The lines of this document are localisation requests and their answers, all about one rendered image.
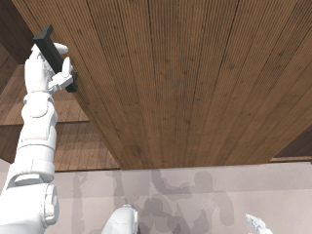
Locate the left robot forearm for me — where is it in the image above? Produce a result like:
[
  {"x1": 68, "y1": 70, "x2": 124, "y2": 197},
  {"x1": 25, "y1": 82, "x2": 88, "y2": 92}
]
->
[{"x1": 0, "y1": 92, "x2": 59, "y2": 203}]

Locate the left robot hand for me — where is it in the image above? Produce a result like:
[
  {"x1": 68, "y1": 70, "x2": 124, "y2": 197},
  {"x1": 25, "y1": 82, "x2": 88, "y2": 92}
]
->
[{"x1": 24, "y1": 43, "x2": 73, "y2": 95}]

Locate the wardrobe door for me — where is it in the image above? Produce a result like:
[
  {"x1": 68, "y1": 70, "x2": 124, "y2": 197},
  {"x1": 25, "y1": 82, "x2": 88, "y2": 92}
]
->
[
  {"x1": 12, "y1": 0, "x2": 312, "y2": 171},
  {"x1": 273, "y1": 125, "x2": 312, "y2": 158}
]

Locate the robot left thigh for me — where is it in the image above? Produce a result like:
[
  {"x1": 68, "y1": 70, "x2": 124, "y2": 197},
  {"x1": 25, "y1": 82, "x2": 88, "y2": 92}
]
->
[{"x1": 101, "y1": 207, "x2": 138, "y2": 234}]

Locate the right robot hand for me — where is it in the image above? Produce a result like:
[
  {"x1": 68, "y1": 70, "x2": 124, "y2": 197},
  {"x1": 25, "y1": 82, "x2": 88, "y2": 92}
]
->
[{"x1": 245, "y1": 214, "x2": 273, "y2": 234}]

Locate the handle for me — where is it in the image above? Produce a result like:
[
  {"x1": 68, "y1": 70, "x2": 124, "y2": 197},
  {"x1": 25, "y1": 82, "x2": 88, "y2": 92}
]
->
[{"x1": 32, "y1": 23, "x2": 78, "y2": 93}]

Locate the robot left upper arm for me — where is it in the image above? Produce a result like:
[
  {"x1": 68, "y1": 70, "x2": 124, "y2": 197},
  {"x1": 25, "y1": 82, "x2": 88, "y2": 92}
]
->
[{"x1": 0, "y1": 182, "x2": 59, "y2": 234}]

